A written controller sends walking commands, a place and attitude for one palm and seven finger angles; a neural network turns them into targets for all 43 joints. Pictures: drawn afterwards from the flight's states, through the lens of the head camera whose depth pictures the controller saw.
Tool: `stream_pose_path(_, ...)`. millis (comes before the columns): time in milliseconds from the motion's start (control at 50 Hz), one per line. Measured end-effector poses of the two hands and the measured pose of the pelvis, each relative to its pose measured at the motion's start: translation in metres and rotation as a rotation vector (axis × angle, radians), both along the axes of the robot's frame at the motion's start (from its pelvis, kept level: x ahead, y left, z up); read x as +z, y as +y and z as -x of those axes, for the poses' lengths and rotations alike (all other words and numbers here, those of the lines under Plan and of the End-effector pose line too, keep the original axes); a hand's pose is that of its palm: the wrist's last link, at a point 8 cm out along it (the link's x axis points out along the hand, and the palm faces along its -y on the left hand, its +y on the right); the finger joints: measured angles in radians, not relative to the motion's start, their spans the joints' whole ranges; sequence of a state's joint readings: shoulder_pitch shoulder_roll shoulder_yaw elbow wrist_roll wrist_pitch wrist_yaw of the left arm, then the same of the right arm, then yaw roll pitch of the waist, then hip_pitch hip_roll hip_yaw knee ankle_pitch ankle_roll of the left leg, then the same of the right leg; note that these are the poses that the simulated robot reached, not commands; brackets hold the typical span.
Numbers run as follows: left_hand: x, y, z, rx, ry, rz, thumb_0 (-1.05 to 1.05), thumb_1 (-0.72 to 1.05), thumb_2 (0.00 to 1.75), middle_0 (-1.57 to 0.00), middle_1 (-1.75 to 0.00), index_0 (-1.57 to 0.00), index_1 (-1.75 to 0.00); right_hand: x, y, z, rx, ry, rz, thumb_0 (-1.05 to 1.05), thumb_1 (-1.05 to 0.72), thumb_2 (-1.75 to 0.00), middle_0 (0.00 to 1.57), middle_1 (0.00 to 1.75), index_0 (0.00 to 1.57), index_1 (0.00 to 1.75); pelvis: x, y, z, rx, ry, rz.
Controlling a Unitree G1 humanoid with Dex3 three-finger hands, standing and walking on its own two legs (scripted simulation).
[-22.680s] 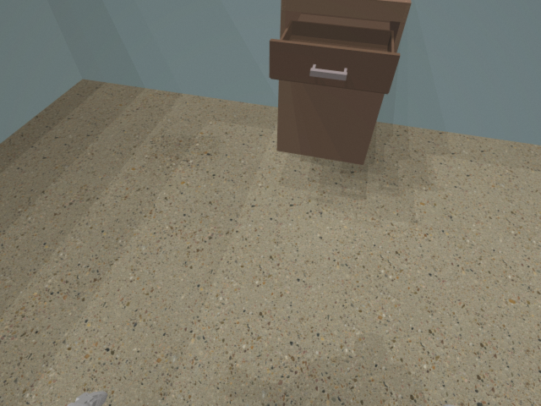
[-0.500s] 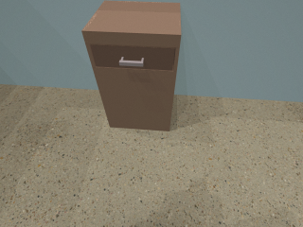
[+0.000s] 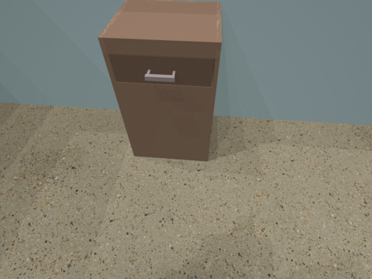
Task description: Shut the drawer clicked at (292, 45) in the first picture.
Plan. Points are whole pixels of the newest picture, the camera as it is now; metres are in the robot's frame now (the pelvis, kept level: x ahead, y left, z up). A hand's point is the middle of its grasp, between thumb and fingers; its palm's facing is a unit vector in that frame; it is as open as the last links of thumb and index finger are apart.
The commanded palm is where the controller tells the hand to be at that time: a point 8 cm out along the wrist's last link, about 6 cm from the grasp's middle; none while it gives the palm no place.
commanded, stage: look to check the result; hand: left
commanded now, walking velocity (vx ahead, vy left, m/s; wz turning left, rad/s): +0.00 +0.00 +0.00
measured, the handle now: (160, 75) +0.92 +0.17 -0.10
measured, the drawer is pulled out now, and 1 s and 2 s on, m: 0.00 0.00 0.00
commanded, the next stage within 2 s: stand and wait in 0.04 s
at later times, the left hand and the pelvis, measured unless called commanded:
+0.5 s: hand out of the picture +0.02 +0.17 -0.17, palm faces +0.03 -0.98 -0.21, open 7.4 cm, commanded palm none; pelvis +0.01 +0.00 +0.00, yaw +0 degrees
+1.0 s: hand out of the picture +0.02 +0.18 -0.17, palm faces +0.03 -0.97 -0.22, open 7.4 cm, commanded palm none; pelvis +0.01 +0.00 +0.00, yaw +0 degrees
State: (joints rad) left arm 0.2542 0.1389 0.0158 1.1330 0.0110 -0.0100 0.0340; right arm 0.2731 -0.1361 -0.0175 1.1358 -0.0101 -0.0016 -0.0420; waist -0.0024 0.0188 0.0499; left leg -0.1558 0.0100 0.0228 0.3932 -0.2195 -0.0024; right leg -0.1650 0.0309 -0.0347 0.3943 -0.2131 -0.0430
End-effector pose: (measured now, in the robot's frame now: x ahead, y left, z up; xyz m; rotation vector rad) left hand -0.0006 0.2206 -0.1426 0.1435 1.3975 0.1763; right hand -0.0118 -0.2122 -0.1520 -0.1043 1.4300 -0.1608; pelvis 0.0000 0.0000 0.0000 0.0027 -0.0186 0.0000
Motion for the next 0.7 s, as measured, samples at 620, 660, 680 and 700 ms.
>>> stream_pose_path(620,0.002,0.004,-0.016,-0.01,-0.016,-0.011,0.0,0.91,0.9,-0.2,-0.3,-0.2,-0.3,0.002,-0.01,-0.007,-0.003,0.004,0.02,0.0,-0.9,-0.9,0.2,0.3,0.2,0.29,0.001,-0.003,-0.01,-0.004,0.0,0.001)
stream_pose_path(660,0.002,0.004,-0.017,-0.011,-0.017,-0.012,0.0,0.91,0.9,-0.2,-0.3,-0.2,-0.3,0.003,-0.01,-0.008,-0.003,0.001,0.021,0.0,-0.9,-0.9,0.2,0.3,0.2,0.29,0.001,-0.002,-0.01,-0.004,-0.001,0.001)
stream_pose_path(680,0.002,0.005,-0.017,-0.011,-0.017,-0.013,0.0,0.91,0.9,-0.2,-0.3,-0.2,-0.3,0.003,-0.01,-0.009,-0.003,-0.001,0.022,0.0,-0.9,-0.9,0.2,0.3,0.2,0.29,0.001,-0.002,-0.01,-0.005,-0.001,0.001)
stream_pose_path(700,0.002,0.005,-0.017,-0.011,-0.017,-0.013,0.0,0.91,0.9,-0.2,-0.3,-0.2,-0.3,0.003,-0.01,-0.009,-0.002,-0.002,0.022,0.0,-0.9,-0.9,0.2,0.3,0.2,0.29,0.001,-0.002,-0.01,-0.005,-0.001,0.001)
